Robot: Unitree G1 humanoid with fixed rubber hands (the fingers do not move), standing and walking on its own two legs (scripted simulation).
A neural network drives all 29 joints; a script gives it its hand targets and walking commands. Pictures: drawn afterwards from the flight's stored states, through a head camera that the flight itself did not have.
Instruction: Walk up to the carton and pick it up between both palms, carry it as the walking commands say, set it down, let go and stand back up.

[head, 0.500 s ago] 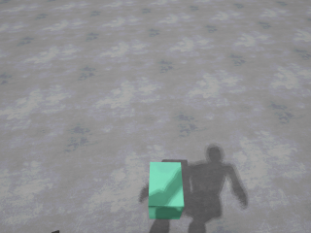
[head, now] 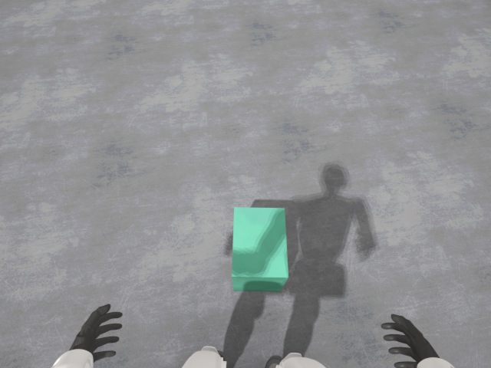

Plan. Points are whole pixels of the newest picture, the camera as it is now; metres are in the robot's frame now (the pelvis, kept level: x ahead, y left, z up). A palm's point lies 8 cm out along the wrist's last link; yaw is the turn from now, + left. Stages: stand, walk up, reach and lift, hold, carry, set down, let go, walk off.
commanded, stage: reach and lift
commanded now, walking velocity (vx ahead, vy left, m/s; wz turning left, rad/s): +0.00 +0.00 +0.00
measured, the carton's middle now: (257, 251) +0.49 -0.02 -0.63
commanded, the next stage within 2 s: none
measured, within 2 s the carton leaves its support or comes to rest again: neither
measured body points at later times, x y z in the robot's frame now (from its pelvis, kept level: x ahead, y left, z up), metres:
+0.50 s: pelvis -0.04 -0.02 -0.04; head +0.17 -0.03 +0.36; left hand +0.28 +0.23 -0.15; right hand +0.29 -0.25 -0.18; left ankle +0.01 +0.12 -0.72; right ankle +0.00 -0.08 -0.72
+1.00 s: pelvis -0.04 +0.00 -0.08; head +0.26 +0.00 +0.26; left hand +0.42 +0.19 -0.20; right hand +0.43 -0.21 -0.22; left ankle +0.01 +0.12 -0.72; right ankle +0.00 -0.08 -0.72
